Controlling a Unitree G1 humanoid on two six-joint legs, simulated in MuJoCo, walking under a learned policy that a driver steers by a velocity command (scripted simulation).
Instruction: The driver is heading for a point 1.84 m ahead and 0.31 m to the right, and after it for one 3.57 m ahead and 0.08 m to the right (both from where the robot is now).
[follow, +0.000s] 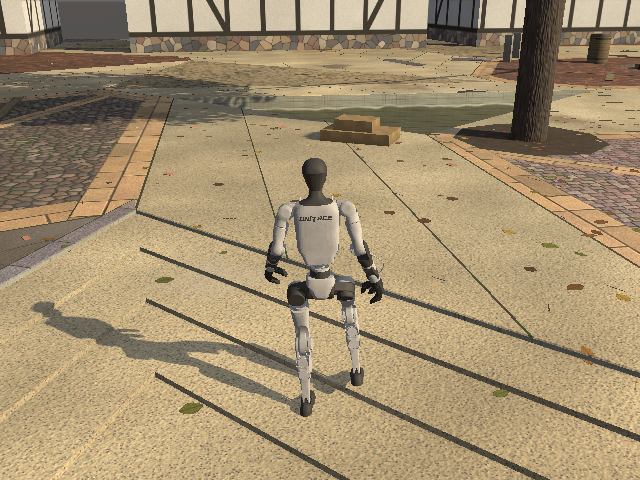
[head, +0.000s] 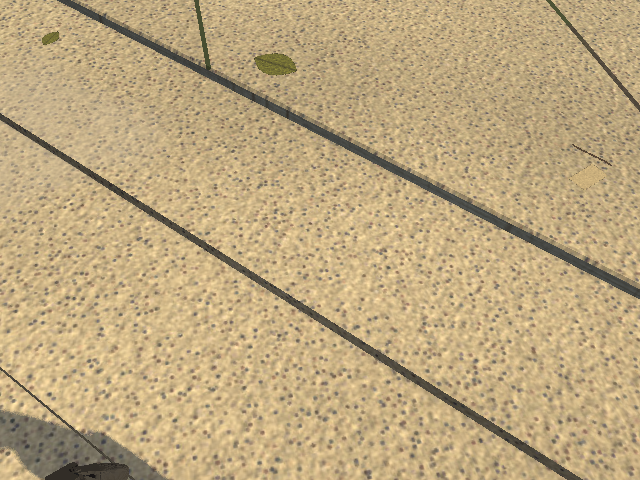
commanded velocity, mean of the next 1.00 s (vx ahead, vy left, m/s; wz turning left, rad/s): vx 0.50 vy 0.00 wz -0.25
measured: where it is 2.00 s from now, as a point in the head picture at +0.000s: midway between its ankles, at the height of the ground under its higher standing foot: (380, 235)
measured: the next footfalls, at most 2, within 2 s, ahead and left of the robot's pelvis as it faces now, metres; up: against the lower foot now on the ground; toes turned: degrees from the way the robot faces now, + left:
right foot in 0.20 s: +0.33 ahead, -0.13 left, +0.04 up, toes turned +3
left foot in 0.66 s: +0.51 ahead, +0.10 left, +0.04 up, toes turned -11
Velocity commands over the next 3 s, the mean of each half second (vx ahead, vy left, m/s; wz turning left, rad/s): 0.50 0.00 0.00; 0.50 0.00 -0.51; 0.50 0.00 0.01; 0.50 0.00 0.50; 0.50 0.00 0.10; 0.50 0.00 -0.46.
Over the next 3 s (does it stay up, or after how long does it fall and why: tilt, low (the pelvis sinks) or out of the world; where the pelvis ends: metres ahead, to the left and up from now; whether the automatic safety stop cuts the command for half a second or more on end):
stays up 1.49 -0.27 0.09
